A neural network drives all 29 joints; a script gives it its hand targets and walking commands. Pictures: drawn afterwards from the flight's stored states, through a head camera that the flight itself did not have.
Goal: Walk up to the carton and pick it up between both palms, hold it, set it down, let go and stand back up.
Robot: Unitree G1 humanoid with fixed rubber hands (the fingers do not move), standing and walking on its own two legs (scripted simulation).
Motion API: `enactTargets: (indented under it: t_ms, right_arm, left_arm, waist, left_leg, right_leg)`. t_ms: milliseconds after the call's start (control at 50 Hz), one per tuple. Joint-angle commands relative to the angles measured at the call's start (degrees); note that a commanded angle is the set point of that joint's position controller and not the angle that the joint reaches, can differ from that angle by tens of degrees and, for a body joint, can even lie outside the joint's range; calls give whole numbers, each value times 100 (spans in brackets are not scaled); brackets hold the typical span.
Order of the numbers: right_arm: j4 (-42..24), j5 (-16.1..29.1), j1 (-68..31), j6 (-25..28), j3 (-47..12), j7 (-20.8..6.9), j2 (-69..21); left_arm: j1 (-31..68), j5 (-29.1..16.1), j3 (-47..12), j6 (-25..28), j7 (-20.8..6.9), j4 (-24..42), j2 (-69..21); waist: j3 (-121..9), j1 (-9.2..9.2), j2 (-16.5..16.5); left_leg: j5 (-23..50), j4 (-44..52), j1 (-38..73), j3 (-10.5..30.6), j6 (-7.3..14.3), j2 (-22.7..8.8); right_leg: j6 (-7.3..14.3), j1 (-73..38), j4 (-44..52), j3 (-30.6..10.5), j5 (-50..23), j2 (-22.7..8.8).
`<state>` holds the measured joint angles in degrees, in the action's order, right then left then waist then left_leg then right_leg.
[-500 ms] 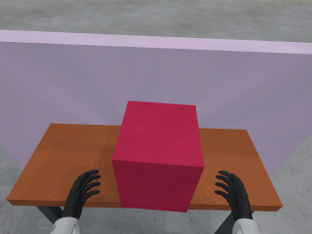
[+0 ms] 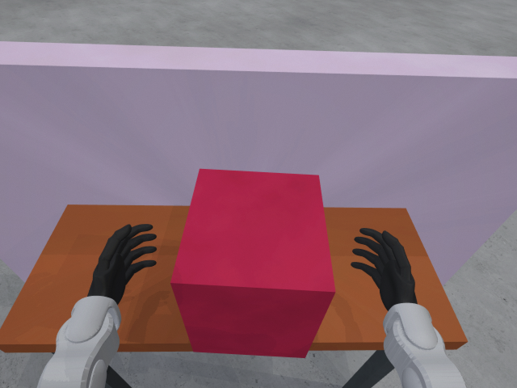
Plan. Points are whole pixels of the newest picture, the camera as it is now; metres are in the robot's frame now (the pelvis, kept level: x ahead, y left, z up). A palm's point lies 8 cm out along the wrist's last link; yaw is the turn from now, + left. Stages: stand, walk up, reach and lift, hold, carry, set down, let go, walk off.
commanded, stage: reach and lift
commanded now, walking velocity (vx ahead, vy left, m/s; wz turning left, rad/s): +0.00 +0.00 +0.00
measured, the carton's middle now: (254, 266) +0.34 +0.02 +0.00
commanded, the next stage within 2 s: none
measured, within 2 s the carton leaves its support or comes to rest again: neither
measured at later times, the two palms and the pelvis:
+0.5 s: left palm (121, 217) +0.33 +0.20 +0.14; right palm (396, 230) +0.32 -0.18 +0.13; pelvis -0.02 +0.00 +0.00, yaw +0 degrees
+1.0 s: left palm (130, 185) +0.38 +0.20 +0.15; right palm (381, 194) +0.37 -0.17 +0.15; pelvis -0.02 +0.00 +0.00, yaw +1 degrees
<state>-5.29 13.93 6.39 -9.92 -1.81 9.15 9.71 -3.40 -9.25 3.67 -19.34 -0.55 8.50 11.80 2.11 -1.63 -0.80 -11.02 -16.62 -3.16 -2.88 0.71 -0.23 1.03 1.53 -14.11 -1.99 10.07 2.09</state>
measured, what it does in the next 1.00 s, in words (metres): stands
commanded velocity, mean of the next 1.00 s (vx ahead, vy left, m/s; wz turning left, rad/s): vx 0.00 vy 0.00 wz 0.00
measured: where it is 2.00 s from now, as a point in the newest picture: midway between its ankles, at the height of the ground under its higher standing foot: outside the picture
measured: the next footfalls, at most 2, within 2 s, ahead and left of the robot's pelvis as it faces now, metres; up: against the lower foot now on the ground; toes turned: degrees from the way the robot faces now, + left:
none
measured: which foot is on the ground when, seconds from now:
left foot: down 0.00-1.00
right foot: down 0.00-1.00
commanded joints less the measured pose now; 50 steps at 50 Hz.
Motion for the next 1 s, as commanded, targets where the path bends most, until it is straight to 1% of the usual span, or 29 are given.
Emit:
enactTargets:
  t_ms: [0,80,160,180,220,260,320,380,400,460,480,520,600,660,680,700,720,740,780,880,980]
  right_arm:
    - [-760,205,-1132,12,171,128,563]
    - [-625,333,-1622,-170,169,199,669]
    - [-432,419,-2193,-368,193,233,735]
    - [-406,489,-2217,-388,140,214,787]
    - [-317,536,-2583,-458,176,205,821]
    - [-103,530,-3003,-554,193,217,861]
    - [71,533,-3591,-654,226,231,891]
    - [394,530,-4149,-763,279,228,906]
    - [582,522,-4338,-814,282,222,905]
    - [983,547,-4863,-919,326,198,935]
    - [1215,555,-4988,-956,317,188,937]
    - [1468,565,-5354,-985,330,182,946]
    - [2005,600,-5946,-991,321,184,954]
    - [2437,633,-6341,-988,318,169,1005]
    - [2565,634,-6482,-986,312,167,1003]
    - [2641,713,-6325,-991,208,174,1034]
    - [2667,727,-6478,-966,241,202,1047]
    - [2785,733,-6581,-952,254,222,1043]
    - [3021,750,-6663,-926,244,239,1026]
    - [3412,754,-6486,-738,154,237,906]
    - [3518,527,-5888,-302,82,252,591]
  left_arm:
    - [1116,92,365,-280,-73,1006,340]
    - [1539,184,508,-603,-103,1027,299]
    - [2077,235,617,-861,-99,924,313]
    - [2242,283,565,-911,-29,1042,316]
    - [2530,271,600,-1045,46,936,366]
    - [2892,251,638,-1166,47,536,401]
    - [3482,190,698,-1241,78,236,498]
    - [4075,155,721,-1301,142,-87,597]
    - [4264,148,723,-1323,155,-298,624]
    - [4789,151,724,-1368,206,-691,716]
    - [4904,185,726,-1383,216,-917,726]
    - [5254,199,756,-1366,228,-1204,816]
    - [5783,217,710,-1302,247,-1740,903]
    - [6186,252,683,-1236,266,-2104,973]
    - [6313,260,683,-1215,269,-2252,1007]
    - [6068,111,671,-1172,215,-2428,998]
    - [6309,110,681,-1109,187,-2382,1085]
    - [6423,154,668,-1095,183,-2473,1079]
    - [6531,239,665,-1066,178,-2602,1048]
    - [6301,380,593,-804,119,-3005,847]
    - [5646,627,594,-260,32,-3219,518]
  waist:
    - [-1033,94,132]
    - [-1049,164,118]
    - [-1115,213,127]
    - [-1178,174,409]
    - [-1241,183,363]
    - [-1277,216,197]
    - [-1541,197,66]
    - [-1752,219,74]
    - [-1754,232,42]
    - [-1901,218,98]
    - [-1893,226,103]
    - [-2046,212,90]
    - [-2259,244,69]
    - [-2303,233,144]
    - [-2315,230,115]
    - [-2326,316,-152]
    - [-2425,306,-47]
    - [-2443,346,52]
    - [-2376,358,198]
    - [-2238,396,314]
    - [-2033,330,272]
  left_leg:
    - [2500,-233,1076,220,-256,-48]
    - [2404,-212,1058,199,-259,-39]
    - [2119,-159,934,174,-231,-46]
    - [2152,-159,937,187,-234,-74]
    - [2031,-178,883,152,-187,-80]
    - [1759,-141,780,147,-118,-75]
    - [1311,-55,576,120,-22,-67]
    - [1094,-37,452,114,32,-73]
    - [973,-28,401,111,59,-77]
    - [841,-18,287,121,88,-96]
    - [814,-19,277,135,99,-103]
    - [749,-28,213,126,125,-93]
    - [910,-126,234,153,129,-79]
    - [1030,-164,264,178,105,-83]
    - [1040,-179,255,181,109,-82]
    - [1218,-206,454,131,135,-119]
    - [1362,-263,467,146,106,-85]
    - [1465,-298,470,152,56,-64]
    - [1559,-338,505,165,-27,-48]
    - [1897,-434,698,194,-139,-20]
    - [2243,-487,774,172,-209,31]
  right_leg:
    - [-101,215,35,-46,-2173,-115]
    - [-118,162,0,-14,-2285,-97]
    - [-125,161,-36,-6,-2159,-91]
    - [-122,298,-81,12,-2073,-74]
    - [-108,383,-53,27,-1812,-52]
    - [-151,421,-75,22,-1780,-70]
    - [-204,399,-149,3,-1589,-93]
    - [-213,420,-205,4,-1412,-94]
    - [-213,471,-207,6,-1283,-91]
    - [-187,526,-238,16,-1084,-76]
    - [-179,543,-235,15,-1042,-71]
    - [-197,523,-258,10,-1016,-80]
    - [-223,456,-309,32,-1240,-55]
    - [-217,467,-320,65,-1278,-26]
    - [-224,462,-312,72,-1272,-23]
    - [-203,381,-230,48,-1435,9]
    - [-217,317,-233,47,-1593,-11]
    - [-224,271,-261,69,-1729,-2]
    - [-214,274,-254,109,-1773,15]
    - [-202,264,-205,179,-1888,62]
    - [-190,135,-223,226,-2069,113]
